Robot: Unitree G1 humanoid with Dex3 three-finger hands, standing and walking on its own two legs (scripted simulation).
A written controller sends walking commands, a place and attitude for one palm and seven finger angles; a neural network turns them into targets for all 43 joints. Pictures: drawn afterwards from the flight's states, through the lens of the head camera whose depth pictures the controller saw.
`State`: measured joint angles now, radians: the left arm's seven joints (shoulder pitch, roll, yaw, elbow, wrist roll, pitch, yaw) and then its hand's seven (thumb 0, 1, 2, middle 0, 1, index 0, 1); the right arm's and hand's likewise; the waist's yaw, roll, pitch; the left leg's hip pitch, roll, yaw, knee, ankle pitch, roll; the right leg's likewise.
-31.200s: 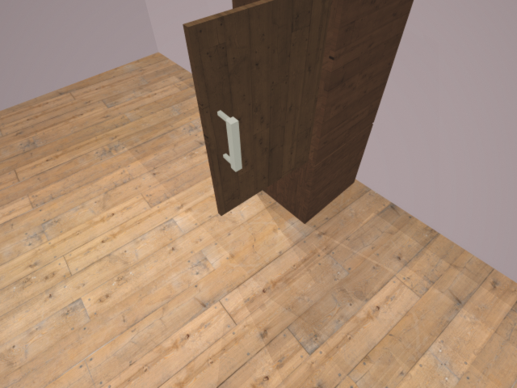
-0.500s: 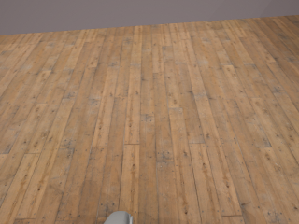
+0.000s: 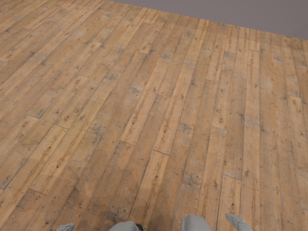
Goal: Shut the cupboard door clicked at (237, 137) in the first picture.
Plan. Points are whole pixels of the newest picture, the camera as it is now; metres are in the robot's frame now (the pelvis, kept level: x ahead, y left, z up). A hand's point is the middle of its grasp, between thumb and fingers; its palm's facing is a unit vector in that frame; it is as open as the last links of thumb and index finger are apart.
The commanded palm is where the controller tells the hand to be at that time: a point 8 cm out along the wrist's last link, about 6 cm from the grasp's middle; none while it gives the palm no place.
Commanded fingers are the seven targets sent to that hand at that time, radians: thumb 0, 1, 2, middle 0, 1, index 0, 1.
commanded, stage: turn to face it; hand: left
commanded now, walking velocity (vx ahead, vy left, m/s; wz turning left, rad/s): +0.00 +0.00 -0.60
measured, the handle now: out of the picture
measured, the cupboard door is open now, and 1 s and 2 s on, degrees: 66 66 66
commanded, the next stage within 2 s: none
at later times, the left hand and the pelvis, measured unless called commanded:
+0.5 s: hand (113, 224) +0.14 +0.12 -0.16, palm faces -0.19 -0.96 -0.21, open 7.4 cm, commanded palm none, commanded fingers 0.00 0.90 0.90 -0.20 -0.30 -0.20 -0.30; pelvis +0.06 -0.04 +0.00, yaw -14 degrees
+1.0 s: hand (122, 164) +0.32 +0.13 -0.15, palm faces -0.47 -0.85 -0.24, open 7.4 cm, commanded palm none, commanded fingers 0.00 0.90 0.90 -0.20 -0.30 -0.20 -0.30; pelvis +0.10 -0.01 +0.01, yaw -31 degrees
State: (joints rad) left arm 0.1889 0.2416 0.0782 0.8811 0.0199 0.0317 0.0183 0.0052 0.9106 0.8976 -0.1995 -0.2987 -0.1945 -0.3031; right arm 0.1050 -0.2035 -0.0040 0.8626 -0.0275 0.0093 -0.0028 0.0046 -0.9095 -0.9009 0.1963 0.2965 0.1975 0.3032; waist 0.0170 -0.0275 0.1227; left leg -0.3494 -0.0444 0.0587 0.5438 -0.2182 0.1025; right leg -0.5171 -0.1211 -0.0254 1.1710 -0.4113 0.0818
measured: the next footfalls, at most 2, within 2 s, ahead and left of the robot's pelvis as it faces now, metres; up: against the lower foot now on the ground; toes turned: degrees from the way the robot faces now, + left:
right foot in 0.32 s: +0.05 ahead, -0.15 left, +0.00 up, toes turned -13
left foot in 0.72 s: +0.18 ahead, +0.08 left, +0.00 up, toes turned -20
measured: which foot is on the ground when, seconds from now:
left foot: down 0.00-0.34, up 0.36-0.70, down 0.72-1.00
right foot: up 0.00-0.30, down 0.32-0.72, up 0.74-1.00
